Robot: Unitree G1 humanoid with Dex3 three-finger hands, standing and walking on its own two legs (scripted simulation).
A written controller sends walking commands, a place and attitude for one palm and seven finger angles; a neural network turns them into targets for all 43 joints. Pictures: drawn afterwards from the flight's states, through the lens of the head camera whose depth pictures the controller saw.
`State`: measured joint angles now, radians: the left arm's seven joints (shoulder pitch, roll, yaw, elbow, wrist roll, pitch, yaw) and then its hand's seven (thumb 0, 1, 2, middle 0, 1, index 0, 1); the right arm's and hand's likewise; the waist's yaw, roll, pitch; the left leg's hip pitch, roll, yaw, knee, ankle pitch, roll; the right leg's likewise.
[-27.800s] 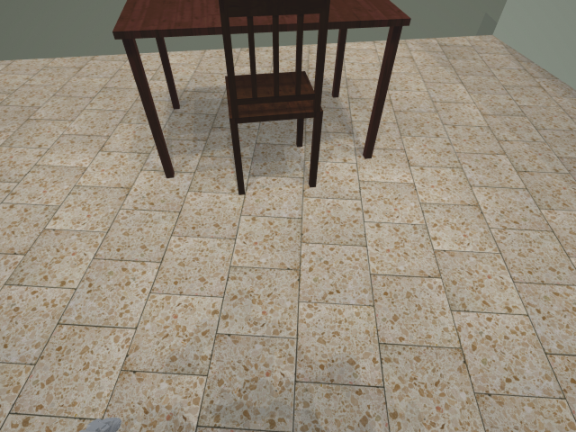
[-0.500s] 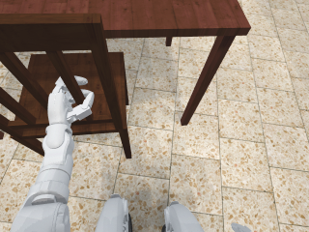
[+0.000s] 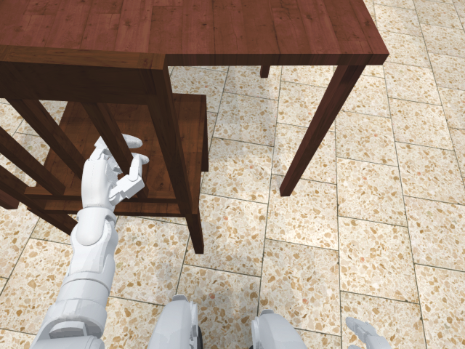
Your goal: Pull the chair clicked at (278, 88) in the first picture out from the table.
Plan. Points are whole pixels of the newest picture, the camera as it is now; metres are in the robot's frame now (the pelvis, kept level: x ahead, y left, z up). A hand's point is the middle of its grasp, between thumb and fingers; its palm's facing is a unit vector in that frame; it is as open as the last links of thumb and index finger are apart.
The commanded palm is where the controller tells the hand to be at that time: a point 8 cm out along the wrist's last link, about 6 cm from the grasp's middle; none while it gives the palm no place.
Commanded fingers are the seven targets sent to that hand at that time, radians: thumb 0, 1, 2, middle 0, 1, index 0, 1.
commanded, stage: hook a spindle and tug to test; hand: left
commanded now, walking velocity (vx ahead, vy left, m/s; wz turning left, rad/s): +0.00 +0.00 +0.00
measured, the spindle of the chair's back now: (70, 156) +0.44 +0.28 +0.02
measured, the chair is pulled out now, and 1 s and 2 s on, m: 0.02 0.13 0.20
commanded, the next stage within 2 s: step backward, pulling the chair out in 0.16 s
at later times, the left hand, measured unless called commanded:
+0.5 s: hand (137, 182) +0.38 +0.15 +0.03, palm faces +0.13 -0.99 -0.05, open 5.3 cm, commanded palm +0.37 +0.20 +0.03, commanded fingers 0.00 0.90 0.90 -0.50 -1.45 -0.50 -1.45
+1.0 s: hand (150, 229) +0.30 +0.13 +0.03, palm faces +0.02 -0.99 -0.16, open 5.1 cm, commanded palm +0.30 +0.18 +0.04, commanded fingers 0.00 0.90 0.90 -0.50 -1.45 -0.50 -1.45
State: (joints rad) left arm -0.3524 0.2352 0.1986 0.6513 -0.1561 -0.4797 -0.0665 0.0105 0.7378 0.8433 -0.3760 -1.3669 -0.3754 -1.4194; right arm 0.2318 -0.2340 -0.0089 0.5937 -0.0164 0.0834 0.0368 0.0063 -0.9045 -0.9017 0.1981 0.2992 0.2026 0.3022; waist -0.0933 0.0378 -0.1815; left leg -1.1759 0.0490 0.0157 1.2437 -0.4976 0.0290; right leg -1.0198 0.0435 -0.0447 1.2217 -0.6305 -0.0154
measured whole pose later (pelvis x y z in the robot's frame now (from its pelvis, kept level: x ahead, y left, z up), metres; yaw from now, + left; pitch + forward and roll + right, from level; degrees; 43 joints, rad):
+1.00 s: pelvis -0.05 -0.01 +0.10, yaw +0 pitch +5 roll -3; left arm -0.45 0.17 0.05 1.01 -0.07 -0.25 0.07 0.04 0.71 0.80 -0.33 -1.11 -0.50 -1.45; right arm 0.24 -0.21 0.01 0.70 0.04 0.06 -0.10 0.01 -0.90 -0.90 0.20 0.30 0.21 0.30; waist -0.05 0.08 0.12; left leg -0.54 0.07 0.04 0.62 -0.16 0.01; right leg -0.40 0.07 -0.04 0.58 -0.27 -0.02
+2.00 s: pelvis -0.13 +0.00 +0.10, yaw +1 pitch +3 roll +0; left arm -0.56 0.17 -0.01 1.02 -0.04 -0.17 0.10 0.05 0.68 0.82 -0.31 -1.26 -0.50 -1.45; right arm 0.15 -0.27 -0.03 0.70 0.02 -0.01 -0.11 0.01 -0.91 -0.90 0.20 0.30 0.20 0.30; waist -0.05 -0.01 0.19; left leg -0.33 0.04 -0.03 0.58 -0.30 -0.05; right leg -0.44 -0.06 -0.05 0.54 -0.15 0.02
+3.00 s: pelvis -0.19 +0.00 +0.09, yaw +4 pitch +3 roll +1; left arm -0.54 0.13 -0.05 1.08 -0.01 -0.22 0.09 0.05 0.67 0.80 -0.37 -1.33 -0.50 -1.45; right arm 0.24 -0.25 -0.01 0.77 0.03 -0.02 -0.12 0.01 -0.90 -0.90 0.20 0.30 0.20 0.30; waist -0.05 -0.02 0.12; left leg -0.34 -0.02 -0.01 0.65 -0.35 0.01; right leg -0.53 -0.07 -0.03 0.62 -0.14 0.02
